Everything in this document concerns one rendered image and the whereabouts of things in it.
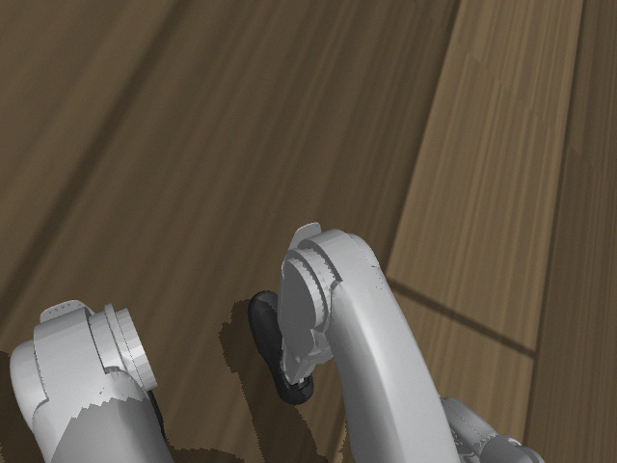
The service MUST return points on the right robot hand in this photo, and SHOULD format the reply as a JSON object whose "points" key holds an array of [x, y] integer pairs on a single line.
{"points": [[470, 432]]}

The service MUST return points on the right robot arm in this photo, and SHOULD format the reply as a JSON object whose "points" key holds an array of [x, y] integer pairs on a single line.
{"points": [[505, 449]]}

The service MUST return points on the left robot foot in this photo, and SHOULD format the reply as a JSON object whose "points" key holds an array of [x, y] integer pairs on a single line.
{"points": [[157, 412]]}

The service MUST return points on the right robot foot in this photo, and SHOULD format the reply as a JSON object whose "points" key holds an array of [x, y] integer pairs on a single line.
{"points": [[262, 315]]}

